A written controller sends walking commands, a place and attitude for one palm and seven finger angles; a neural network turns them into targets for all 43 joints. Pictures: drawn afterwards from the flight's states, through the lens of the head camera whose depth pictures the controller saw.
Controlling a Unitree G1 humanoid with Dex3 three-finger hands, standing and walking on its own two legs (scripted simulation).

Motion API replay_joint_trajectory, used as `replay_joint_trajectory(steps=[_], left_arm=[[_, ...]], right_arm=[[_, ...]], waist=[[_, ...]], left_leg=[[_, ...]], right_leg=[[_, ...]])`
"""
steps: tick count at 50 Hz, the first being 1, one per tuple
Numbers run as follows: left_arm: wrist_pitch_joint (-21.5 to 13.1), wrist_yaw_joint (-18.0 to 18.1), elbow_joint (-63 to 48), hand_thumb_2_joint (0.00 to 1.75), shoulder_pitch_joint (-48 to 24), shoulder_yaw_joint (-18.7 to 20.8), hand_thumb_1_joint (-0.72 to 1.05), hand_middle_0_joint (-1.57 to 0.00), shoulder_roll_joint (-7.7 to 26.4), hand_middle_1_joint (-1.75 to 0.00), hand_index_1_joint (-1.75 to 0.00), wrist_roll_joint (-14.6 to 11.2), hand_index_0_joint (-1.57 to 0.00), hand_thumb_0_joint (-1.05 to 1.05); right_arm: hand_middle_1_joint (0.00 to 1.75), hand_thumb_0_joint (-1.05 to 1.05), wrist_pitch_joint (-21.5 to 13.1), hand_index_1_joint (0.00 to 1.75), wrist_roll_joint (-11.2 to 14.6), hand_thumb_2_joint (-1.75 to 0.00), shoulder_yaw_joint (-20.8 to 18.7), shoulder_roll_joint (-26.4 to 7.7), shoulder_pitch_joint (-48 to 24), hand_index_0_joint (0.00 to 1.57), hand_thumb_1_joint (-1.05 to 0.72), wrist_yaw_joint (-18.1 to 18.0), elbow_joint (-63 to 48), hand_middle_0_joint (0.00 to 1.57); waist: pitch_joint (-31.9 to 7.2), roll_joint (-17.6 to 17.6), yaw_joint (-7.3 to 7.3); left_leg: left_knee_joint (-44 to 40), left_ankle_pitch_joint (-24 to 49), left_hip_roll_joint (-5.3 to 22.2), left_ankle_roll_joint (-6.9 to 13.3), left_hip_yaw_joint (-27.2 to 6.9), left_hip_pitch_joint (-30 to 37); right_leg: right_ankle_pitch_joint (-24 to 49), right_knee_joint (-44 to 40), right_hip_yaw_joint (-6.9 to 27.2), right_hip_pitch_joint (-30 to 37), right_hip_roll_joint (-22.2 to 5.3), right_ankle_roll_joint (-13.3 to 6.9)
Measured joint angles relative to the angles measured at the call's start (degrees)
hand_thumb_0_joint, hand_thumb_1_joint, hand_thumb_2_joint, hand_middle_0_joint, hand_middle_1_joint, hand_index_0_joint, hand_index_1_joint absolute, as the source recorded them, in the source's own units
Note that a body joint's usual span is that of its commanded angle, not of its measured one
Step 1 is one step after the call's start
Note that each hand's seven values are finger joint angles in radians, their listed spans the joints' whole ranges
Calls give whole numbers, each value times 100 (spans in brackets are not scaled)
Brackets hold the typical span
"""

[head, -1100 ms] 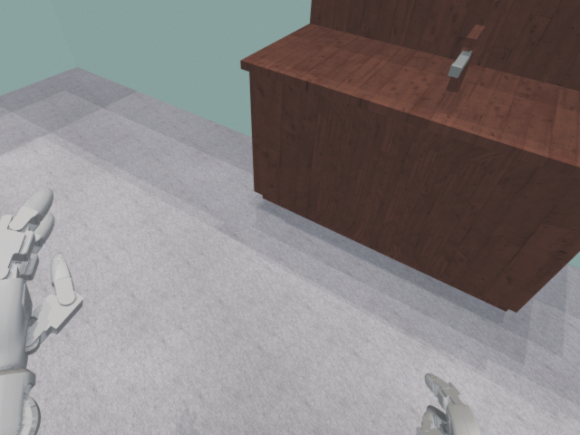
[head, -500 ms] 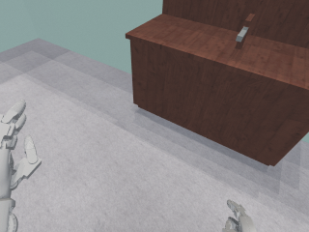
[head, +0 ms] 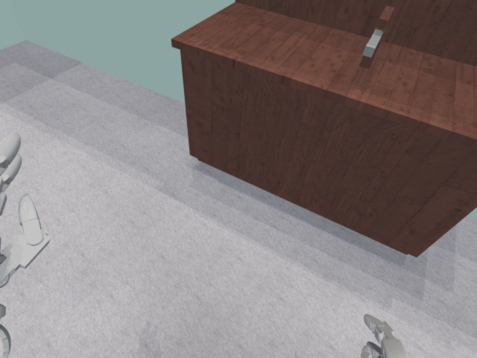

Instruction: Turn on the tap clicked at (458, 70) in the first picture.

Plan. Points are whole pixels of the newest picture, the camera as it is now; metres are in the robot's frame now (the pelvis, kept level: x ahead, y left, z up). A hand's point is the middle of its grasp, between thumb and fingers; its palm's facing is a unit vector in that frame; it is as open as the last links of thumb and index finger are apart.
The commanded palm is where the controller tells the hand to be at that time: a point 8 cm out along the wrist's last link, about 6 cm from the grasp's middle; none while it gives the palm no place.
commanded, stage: walk to a spot facing it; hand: left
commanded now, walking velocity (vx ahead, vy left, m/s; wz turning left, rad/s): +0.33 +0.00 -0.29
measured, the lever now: (369, 50) +0.94 -0.34 +0.10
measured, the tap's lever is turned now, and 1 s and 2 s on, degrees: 0 0 0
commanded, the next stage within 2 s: turn to face it in 0.24 s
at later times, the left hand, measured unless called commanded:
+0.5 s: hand (179, 140) +0.39 +0.13 +0.17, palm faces +0.26 -0.82 -0.50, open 7.4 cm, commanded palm +0.33 +0.18 +0.19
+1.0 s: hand (213, 103) +0.48 +0.08 +0.18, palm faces +0.05 -0.92 -0.38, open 7.4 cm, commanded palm +0.44 +0.13 +0.19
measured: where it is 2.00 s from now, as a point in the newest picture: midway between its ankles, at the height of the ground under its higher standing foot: outside the picture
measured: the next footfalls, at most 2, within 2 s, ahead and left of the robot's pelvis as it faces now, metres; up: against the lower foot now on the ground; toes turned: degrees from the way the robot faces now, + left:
right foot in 0.36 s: +0.24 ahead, -0.15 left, +0.00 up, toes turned -16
left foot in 0.82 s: +0.28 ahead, +0.05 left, +0.00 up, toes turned -11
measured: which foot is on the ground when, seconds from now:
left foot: down 0.00-0.36, up 0.38-0.80, down 0.82-1.00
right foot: down 0.00-0.00, up 0.02-0.34, down 0.36-0.86, up 0.88-1.00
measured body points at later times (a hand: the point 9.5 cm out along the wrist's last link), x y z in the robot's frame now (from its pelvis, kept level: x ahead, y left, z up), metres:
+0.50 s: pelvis +0.14 -0.07 -0.01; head +0.17 -0.10 +0.44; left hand +0.37 +0.17 +0.20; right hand +0.27 -0.33 -0.12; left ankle +0.10 +0.08 -0.63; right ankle +0.20 -0.14 -0.72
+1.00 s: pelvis +0.18 -0.06 +0.01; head +0.20 -0.05 +0.46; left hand +0.47 +0.13 +0.20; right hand +0.27 -0.31 -0.07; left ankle +0.24 +0.06 -0.72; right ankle +0.15 -0.16 -0.68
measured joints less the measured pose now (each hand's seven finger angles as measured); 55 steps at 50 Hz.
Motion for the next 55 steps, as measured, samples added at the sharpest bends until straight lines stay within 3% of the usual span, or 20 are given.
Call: replay_joint_trajectory(steps=[3, 6, 10, 15, 17, 19, 22, 25, 27, 31, 35, 39, 41, 44, 46, 49, 52, 55], left_arm=[[-12, 51, 134, 90, -38, 96, 89, -21, 7, -30, -30, -23, -21, 1], [130, 5, 273, 90, -203, -21, 89, -20, -56, -30, -30, 12, -21, 1], [172, -70, 153, 90, -261, -140, 89, -20, -139, -30, -30, 73, -21, 1], [150, -149, 211, 90, -128, -19, 89, -20, 10, -30, -30, 86, -21, 1], [194, -163, 272, 90, -149, 64, 89, -20, 177, -30, -30, 71, -21, 1], [227, -172, 327, 90, -338, 99, 89, -21, 238, -30, -30, 109, -21, 1], [233, -185, 341, 90, -525, 51, 89, -21, -42, -30, -30, 89, -21, 1], [154, -177, 152, 90, -220, 56, 88, -21, -152, -30, -30, 60, -21, 1], [90, -186, -33, 90, 23, 70, 88, -21, -97, -30, -30, 40, -21, 1], [-41, -176, -331, 90, 262, 178, 88, -21, 130, -30, -30, -50, -22, 1], [-86, -119, -289, 90, 170, 239, 88, -21, 227, -30, -30, -97, -22, 1], [46, -57, 7, 90, -115, 106, 88, -21, 73, -30, -30, -109, -21, 1], [135, -35, 121, 90, -230, 8, 88, -21, -40, -30, -30, -107, -21, 1], [233, -27, 298, 90, -408, -62, 89, -21, -110, -30, -30, -95, -21, 1], [270, -47, 402, 90, -458, -74, 89, -20, -116, -30, -30, -64, -21, 1], [315, -97, 374, 90, -509, -134, 89, -20, -106, -30, -30, -48, -21, 1], [316, -111, 126, 90, -455, -152, 89, -20, -116, -30, -30, -56, -21, 1], [240, -120, -17, 90, -430, -72, 89, -20, 1, -30, -30, -67, -21, 1]], right_arm=[[29, 2, -37, 30, -5, -90, -5, 196, -231, 20, -91, -3, 11, 20], [29, 2, -116, 30, 30, -90, 92, 409, -262, 20, -91, 64, 23, 20], [29, 1, -190, 30, 26, -90, 252, 613, -182, 20, -91, 134, -21, 21], [30, 1, -208, 30, -11, -90, 312, 666, -21, 20, -90, 134, -72, 21], [30, 1, -182, 30, 17, -90, 287, 622, 49, 20, -90, 114, -78, 21], [30, 1, -115, 30, 58, -90, 213, 512, -44, 20, -90, 117, 32, 21], [30, 1, 47, 30, 50, -90, 91, 216, -438, 20, -91, 166, 291, 21], [29, 2, 131, 30, 37, -90, -14, 20, -655, 20, -91, 229, 261, 21], [29, 2, 157, 30, 25, -90, -73, -43, -698, 20, -91, 233, 178, 21], [29, 2, 137, 30, -6, -90, -130, -87, -636, 20, -91, 209, 19, 20], [29, 1, 126, 30, -3, -90, -126, -114, -497, 19, -91, 187, -106, 20], [29, 1, 209, 30, 66, -90, -86, -90, -359, 19, -91, 179, -214, 20], [29, 1, 268, 30, 101, -90, -47, -62, -294, 19, -91, 176, -286, 20], [29, 1, 343, 30, 116, -90, 42, 148, -287, 20, -91, 162, -341, 20], [29, 1, 314, 30, 64, -90, 100, 281, -281, 20, -91, 176, -411, 20], [29, 1, 217, 30, 43, -90, 157, 449, -241, 20, -91, 272, -445, 20], [29, 1, 107, 30, 72, -90, 221, 538, -204, 20, -91, 415, -445, 21], [30, 1, -7, 30, 73, -90, 261, 594, -177, 20, -91, 504, -446, 21]], waist=[[28, 7, 13], [-52, 150, -28], [-40, 267, 4], [67, 487, -39], [116, 551, -61], [227, 572, -35], [470, 597, 14], [530, 545, -44], [500, 467, -70], [328, 242, 10], [70, 156, 109], [-157, 181, 150], [-241, 217, 151], [-177, -26, 203], [-105, 5, 209], [65, 199, 221], [224, 379, 292], [376, 492, 264]], left_leg=[[212, -435, 86, -10, 224, 232], [-79, -486, 205, -72, 250, 542], [-548, -456, 347, -205, 370, 1001], [-643, -695, 562, -458, 447, 1415], [-150, -1047, 688, -476, 372, 1364], [1151, -1414, 749, -258, 117, 886], [3212, -1559, 358, -155, -440, -72], [3969, -1218, 179, -251, -526, -826], [3825, -1058, 171, -319, -504, -1141], [2541, -830, 187, -379, -420, -1196], [1414, -702, 121, -383, -375, -844], [562, -602, 26, -335, -297, -274], [-46, -358, 26, -278, -242, 122], [-217, -178, -47, -131, 60, 328], [-193, -251, 60, -101, 203, 371], [-224, -256, 310, -123, 302, 444], [-246, -252, 591, -208, 507, 499], [-158, -280, 831, -322, 679, 470]], right_leg=[[-460, 1940, -44, -720, 42, 2], [-257, 2872, -348, -1390, -36, 72], [334, 2195, -674, -1866, -285, 142], [908, 422, -1033, -1600, -307, 135], [1164, -249, -1181, -1211, -215, 107], [1373, -97, -1220, -1191, -178, -299], [991, 246, -1137, -1219, -105, -522], [1033, 18, -1017, -1092, 17, -520], [1094, -173, -942, -1001, 89, -553], [1186, -465, -714, -895, 199, -580], [1195, -581, -481, -835, 310, -554], [1162, -595, -291, -776, 424, -478], [1116, -520, -208, -793, 502, -419], [772, -181, 84, -889, 451, -218], [141, 738, 26, -1165, 429, -8], [-44, 1493, -171, -1319, 275, 162], [116, 1092, -337, -1168, 54, 259], [260, 408, -465, -884, -57, 303]])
